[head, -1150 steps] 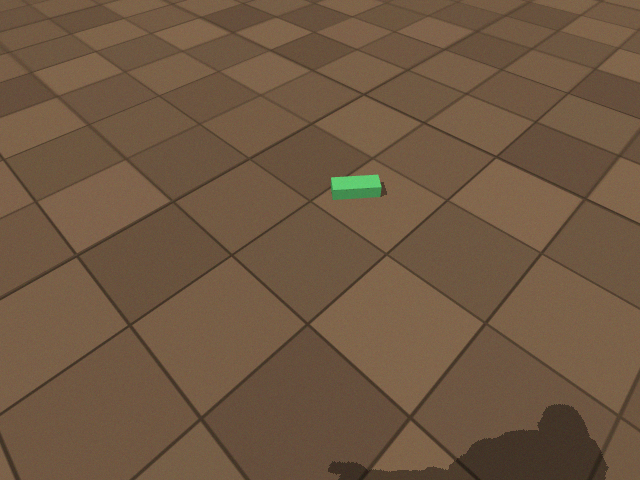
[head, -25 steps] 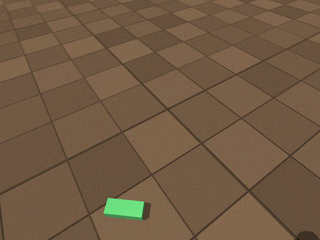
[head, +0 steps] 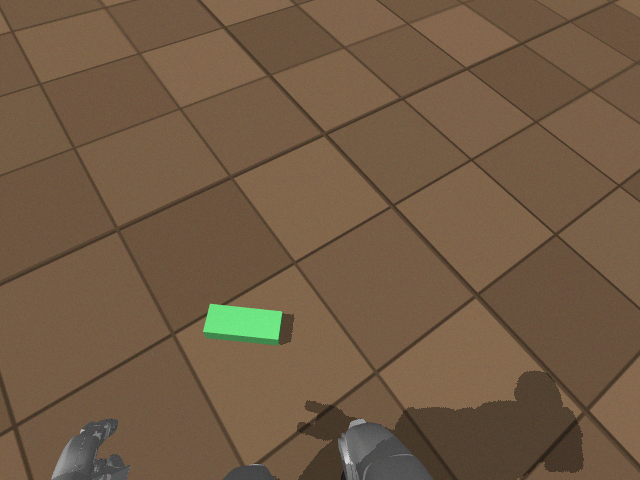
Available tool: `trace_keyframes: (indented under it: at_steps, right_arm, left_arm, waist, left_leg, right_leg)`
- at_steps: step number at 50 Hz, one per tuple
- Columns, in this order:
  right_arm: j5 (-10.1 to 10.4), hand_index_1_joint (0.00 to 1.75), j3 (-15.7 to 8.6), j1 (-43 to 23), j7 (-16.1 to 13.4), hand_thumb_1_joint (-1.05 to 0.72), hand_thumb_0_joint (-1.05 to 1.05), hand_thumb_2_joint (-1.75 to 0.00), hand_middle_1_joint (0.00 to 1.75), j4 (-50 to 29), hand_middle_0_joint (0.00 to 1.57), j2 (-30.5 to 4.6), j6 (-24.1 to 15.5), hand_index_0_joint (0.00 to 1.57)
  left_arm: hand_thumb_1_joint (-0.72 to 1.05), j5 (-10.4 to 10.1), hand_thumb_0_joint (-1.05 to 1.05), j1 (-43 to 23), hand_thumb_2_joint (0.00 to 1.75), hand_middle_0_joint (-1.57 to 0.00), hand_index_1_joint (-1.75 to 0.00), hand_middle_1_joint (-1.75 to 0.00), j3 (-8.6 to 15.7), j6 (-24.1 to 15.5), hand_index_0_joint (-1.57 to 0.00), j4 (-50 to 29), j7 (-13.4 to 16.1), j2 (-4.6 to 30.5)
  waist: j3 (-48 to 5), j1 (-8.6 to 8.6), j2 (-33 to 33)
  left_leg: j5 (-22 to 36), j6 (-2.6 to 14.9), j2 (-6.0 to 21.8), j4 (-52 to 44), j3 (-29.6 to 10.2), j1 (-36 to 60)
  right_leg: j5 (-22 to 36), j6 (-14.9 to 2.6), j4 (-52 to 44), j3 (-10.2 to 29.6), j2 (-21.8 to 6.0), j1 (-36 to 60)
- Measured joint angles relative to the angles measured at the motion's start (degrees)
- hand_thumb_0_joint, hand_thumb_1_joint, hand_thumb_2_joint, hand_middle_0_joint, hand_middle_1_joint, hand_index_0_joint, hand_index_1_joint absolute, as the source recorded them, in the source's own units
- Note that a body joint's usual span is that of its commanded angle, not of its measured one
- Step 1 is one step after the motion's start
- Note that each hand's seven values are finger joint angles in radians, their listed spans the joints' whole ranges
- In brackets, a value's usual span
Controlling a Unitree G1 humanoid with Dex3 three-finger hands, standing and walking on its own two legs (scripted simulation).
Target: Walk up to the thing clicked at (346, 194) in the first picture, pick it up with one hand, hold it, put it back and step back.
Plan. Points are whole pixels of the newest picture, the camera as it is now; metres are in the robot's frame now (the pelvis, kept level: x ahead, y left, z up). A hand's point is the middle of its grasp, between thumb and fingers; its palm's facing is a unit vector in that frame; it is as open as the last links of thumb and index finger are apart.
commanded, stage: walk up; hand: left
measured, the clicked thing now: (244, 324) +0.54 +0.18 -0.73
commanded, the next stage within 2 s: none
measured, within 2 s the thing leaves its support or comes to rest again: neither
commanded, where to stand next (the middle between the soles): +0.14 -0.05 m, yaw -2 degrees
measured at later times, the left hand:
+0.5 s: hand out of the picture -0.01 +0.24 -0.13, palm faces -0.09 -0.91 -0.42, open 7.4 cm
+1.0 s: hand out of the picture -0.18 +0.23 -0.16, palm faces -0.09 -0.92 -0.38, open 7.4 cm
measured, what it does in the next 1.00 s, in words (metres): walks backwards: right foot, then left foot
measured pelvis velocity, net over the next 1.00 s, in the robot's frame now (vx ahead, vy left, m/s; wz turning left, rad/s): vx -0.25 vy -0.04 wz -0.11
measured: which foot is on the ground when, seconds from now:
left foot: down 0.00-0.34, up 0.36-0.64, down 0.66-1.00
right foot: up 0.00-0.28, down 0.30-0.68, up 0.70-0.96, down 0.98-1.00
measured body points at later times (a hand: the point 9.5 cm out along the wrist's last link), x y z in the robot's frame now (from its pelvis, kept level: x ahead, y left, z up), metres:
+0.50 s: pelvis -0.12 -0.02 +0.00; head -0.06 -0.04 +0.45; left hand +0.00 +0.29 -0.10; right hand -0.02 -0.34 -0.12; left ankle -0.14 +0.13 -0.65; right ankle -0.11 -0.12 -0.73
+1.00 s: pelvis -0.25 -0.04 -0.01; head -0.22 -0.03 +0.44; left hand -0.17 +0.28 -0.13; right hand -0.16 -0.37 -0.10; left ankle -0.19 +0.10 -0.73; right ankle -0.29 -0.17 -0.73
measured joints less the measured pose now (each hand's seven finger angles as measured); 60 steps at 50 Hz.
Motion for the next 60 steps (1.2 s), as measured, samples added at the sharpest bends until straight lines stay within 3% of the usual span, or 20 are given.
trace_keyframes:
  at_steps: [4, 10, 15, 17, 19, 21, 25, 27, 30, 33, 35, 38, 40, 42, 48, 49, 51, 54, 57, 60]
  right_arm:
    - [0.5, 0.3, 0.1, 0.1, -1.0, -0.9, 0.0, -0.9, 0.3, -1.5, 0.2, 0.7, -0.4, 0.21]
    - [1.2, 0.3, -0.1, -2.2, -1.8, -0.9, 0.0, -0.9, 0.3, -5.0, 0.2, 0.6, -1.3, 0.21]
    - [1.4, 0.3, 0.0, -4.2, -1.4, -0.9, 0.0, -0.9, 0.3, -6.9, 0.2, -0.7, -0.8, 0.21]
    - [1.7, 0.3, -0.3, -5.1, -1.3, -0.9, 0.0, -0.9, 0.3, -6.6, 0.2, -2.0, -0.2, 0.21]
    - [2.1, 0.3, -0.5, -4.9, -1.5, -0.9, 0.0, -0.9, 0.3, -6.1, 0.2, -2.0, 0.5, 0.21]
    - [2.4, 0.3, -0.3, -4.5, -1.6, -0.9, 0.0, -0.9, 0.3, -5.7, 0.2, -1.6, 0.7, 0.21]
    - [2.9, 0.3, 0.3, -2.6, -1.8, -0.9, 0.0, -0.9, 0.3, -6.1, 0.2, -2.5, -0.1, 0.21]
    - [2.9, 0.3, 0.4, -1.6, -2.2, -0.9, 0.0, -0.9, 0.3, -6.3, 0.2, -3.0, -0.6, 0.2]
    - [2.4, 0.3, 0.4, -0.2, -2.8, -0.9, 0.0, -0.9, 0.3, -6.2, 0.2, -3.1, -1.2, 0.2]
    - [1.5, 0.3, 0.1, 0.6, -2.7, -0.9, 0.0, -0.9, 0.3, -5.6, 0.2, -2.5, -1.8, 0.2]
    - [0.5, 0.3, 0.2, 0.2, -2.3, -0.9, 0.0, -0.9, 0.3, -4.8, 0.2, -0.3, -1.8, 0.2]
    - [0.0, 0.3, 0.7, 1.8, -1.4, -0.9, 0.0, -0.9, 0.3, -5.2, 0.2, 0.1, -2.1, 0.21]
    - [-0.2, 0.3, 0.8, 2.2, -1.5, -0.9, 0.0, -0.9, 0.3, -5.0, 0.2, 0.3, -2.2, 0.21]
    - [-0.2, 0.3, 0.7, 2.1, -1.5, -0.9, 0.0, -0.9, 0.3, -5.2, 0.21, 0.4, -2.5, 0.21]
    - [-0.3, 0.3, 0.3, 0.4, 0.1, -0.89, 0.0, -0.9, 0.3, -7.3, 0.21, -0.7, -2.8, 0.21]
    - [-0.4, 0.3, 0.2, 0.1, 0.3, -0.89, 0.0, -0.9, 0.3, -7.6, 0.21, -1.1, -2.6, 0.21]
    - [0.0, 0.3, -0.5, -0.2, 0.3, -0.89, 0.0, -0.9, 0.3, -7.4, 0.2, -2.7, -1.8, 0.21]
    - [0.6, 0.3, -0.9, 1.7, 0.3, -0.9, 0.0, -0.9, 0.3, -5.6, 0.2, -3.0, -0.8, 0.2]
    - [1.4, 0.3, -1.0, 3.1, 0.8, -0.9, 0.0, -0.9, 0.3, -4.0, 0.2, -3.6, -1.2, 0.2]
    - [1.4, 0.3, -0.9, 4.4, 1.1, -0.9, 0.0, -0.9, 0.3, -2.6, 0.2, -3.6, -1.5, 0.2]
  left_arm:
    - [0.91, 0.0, 0.0, 2.8, 0.9, -0.2, -0.3, -0.3, 0.1, -0.1, -0.2, -1.0, -0.4, -0.4]
    - [0.91, 0.5, 0.0, 5.8, 0.9, -0.2, -0.3, -0.3, 0.7, -0.3, -0.2, -1.9, -0.6, -0.1]
    - [0.91, 0.9, 0.0, 7.3, 0.9, -0.2, -0.3, -0.3, 1.0, -1.2, -0.2, -2.2, -1.2, -0.2]
    - [0.91, 1.3, 0.0, 7.5, 0.9, -0.2, -0.3, -0.3, 1.0, -1.5, -0.2, -1.6, -1.4, -1.7]
    - [0.91, 1.6, 0.0, 8.7, 0.9, -0.2, -0.3, -0.3, 0.6, -1.7, -0.2, -2.3, -2.0, -2.2]
    - [0.9, 1.7, 0.0, 9.6, 0.9, -0.2, -0.3, -0.3, 0.5, -1.8, -0.21, -3.1, -2.2, -2.0]
    - [0.9, 1.6, 0.0, 9.7, 0.9, -0.2, -0.3, -0.3, 0.7, -1.4, -0.21, -4.9, -1.7, -2.6]
    - [0.9, 2.0, 0.0, 9.0, 0.9, -0.2, -0.3, -0.3, 0.8, -1.1, -0.21, -6.4, -1.5, -2.6]
    - [0.9, 2.4, 0.0, 7.4, 0.9, -0.2, -0.3, -0.3, 1.0, -1.0, -0.21, -9.1, -1.4, -2.4]
    - [0.9, 1.8, 0.0, 5.9, 0.9, -0.2, -0.3, -0.3, 1.0, -0.9, -0.21, -10.9, -1.7, -1.5]
    - [0.9, 1.3, 0.0, 5.6, 0.9, -0.2, -0.3, -0.3, 1.4, -0.3, -0.21, -10.3, -1.7, -0.3]
    - [0.91, 1.2, 0.0, 6.9, 0.9, -0.2, -0.3, -0.3, 1.2, 1.0, -0.2, -7.6, -1.7, -1.2]
    - [0.91, 0.8, 0.0, 8.3, 0.9, -0.2, -0.3, -0.3, 1.3, 1.0, -0.2, -6.7, -2.1, -1.2]
    - [0.91, 0.6, 0.0, 10.1, 0.9, -0.2, -0.3, -0.3, 1.6, 0.3, -0.2, -6.0, -2.6, -0.8]
    - [0.9, 0.4, 0.0, 14.7, 0.9, -0.2, -0.3, -0.3, 1.3, -2.2, -0.2, -1.3, -3.2, 0.7]
    - [0.9, 0.5, 0.0, 15.3, 0.9, -0.2, -0.3, -0.3, 1.3, -2.9, -0.2, -0.3, -3.0, 0.7]
    - [0.91, 1.1, 0.01, 15.2, 0.9, -0.2, -0.3, -0.3, 1.3, -4.0, -0.2, 2.2, -2.5, -1.0]
    - [0.91, 2.0, 0.01, 17.1, 0.9, -0.2, -0.3, -0.3, 0.6, -4.9, -0.2, 2.8, -2.5, -2.2]
    - [0.9, 1.9, 0.01, 17.6, 0.9, -0.2, -0.3, -0.3, 0.4, -5.6, -0.21, 3.2, -2.3, -3.0]
    - [0.9, 1.6, 0.01, 16.9, 0.9, -0.2, -0.3, -0.3, 0.3, -6.4, -0.21, 2.6, -2.3, -3.0]
  waist:
    - [-0.9, 0.98, 0.7]
    - [0.1, 1.89, 1.1]
    - [0.0, 2.69, 2.2]
    - [0.3, 2.02, 5.8]
    - [-1.1, 1.93, 6.2]
    - [-2.1, 3.45, 4.1]
    - [-3.7, 3.71, 3.1]
    - [-3.7, 3.65, 3.1]
    - [-3.0, 3.07, 3.2]
    - [-1.6, 2.67, 1.8]
    - [-0.2, 3.87, -2.6]
    - [-2.1, 2.01, -0.9]
    - [-3.4, 2.16, -0.2]
    - [-4.6, 2.86, -0.3]
    - [-6.6, 3.23, -0.1]
    - [-6.9, 3.28, 0.4]
    - [-6.2, 2.42, 4.8]
    - [-8.9, 3.8, 5.8]
    - [-9.6, 4.04, 6.3]
    - [-9.4, 3.78, 6.8]
  left_leg:
    - [2.6, 0.3, 0.7, -2.8, 1.4, -0.6]
    - [3.8, 0.36, 1.2, -1.2, 3.9, -2.8]
    - [3.3, -0.64, 2.4, 3.6, 5.8, -6.2]
    - [3.2, -1.34, 4.5, 5.7, 3.9, -7.2]
    - [-3.9, -1.56, 2.2, 10.3, 0.5, -9.2]
    - [-10.8, -1.89, -1.9, 20.3, -1.6, -11.0]
    - [-11.2, -2.58, -5.5, 30.4, -5.4, -11.3]
    - [-10.9, -3.14, -4.9, 28.0, -5.3, -9.1]
    - [-10.5, -3.47, -2.1, 16.7, -3.0, -4.5]
    - [-2.4, -2.47, -1.0, 1.7, -0.2, 1.0]
    - [-0.3, -1.3, -3.0, 0.2, 2.2, 2.3]
    - [0.4, -0.65, -0.7, 1.0, 0.1, 0.7]
    - [2.1, -0.89, 0.9, -0.9, -0.3, 0.5]
    - [3.7, -1.44, 2.0, -2.6, 0.3, 0.0]
    - [4.1, -1.57, 3.8, -0.9, 2.4, -2.6]
    - [3.5, -1.73, 4.2, 0.6, 2.7, -3.4]
    - [0.9, -1.11, 6.2, 4.7, 0.0, -4.7]
    - [-7.2, -1.73, 2.5, 10.7, -3.1, -6.8]
    - [-6.3, -2.2, 0.4, 13.1, -3.9, -7.2]
    - [-5.8, -2.59, 0.4, 10.1, -3.6, -6.2]
  right_leg:
    - [2.2, 0.62, 6.6, 0.9, 1.8, 1.4]
    - [2.5, 2.22, -4.6, 0.1, -1.2, 8.2]
    - [7.3, 0.84, -21.2, -3.8, -4.3, 14.0]
    - [8.8, -0.35, -23.4, -5.7, -2.2, 15.1]
    - [9.7, -1.15, -23.3, -6.3, -2.4, 14.2]
    - [10.9, -1.62, -23.5, -4.5, -4.0, 13.1]
    - [14.9, -1.5, -27.2, -4.4, -5.3, 11.3]
    - [16.1, -1.44, -27.6, -5.0, -5.3, 10.1]
    - [17.0, -1.37, -26.5, -7.2, -5.3, 8.0]
    - [16.2, -0.97, -22.0, -8.8, -6.0, 5.3]
    - [13.6, -0.88, -18.6, -5.6, -7.2, 4.2]
    - [2.6, -0.45, -5.2, -2.6, -2.1, 1.8]
    - [2.8, -0.4, 2.5, -0.1, 0.0, 1.4]
    - [4.6, -0.21, 4.7, 1.5, 0.0, 2.5]
    - [3.0, 1.43, -19.3, -2.1, -5.7, 14.7]
    - [4.8, 1.14, -25.0, -3.1, -6.0, 17.2]
    - [10.0, 1.03, -28.3, -5.2, -3.6, 19.4]
    - [9.7, 0.03, -27.8, -4.7, -4.0, 18.7]
    - [10.8, 0.3, -29.7, -4.5, -5.4, 19.3]
    - [11.2, 1.03, -30.6, -5.5, -6.1, 19.6]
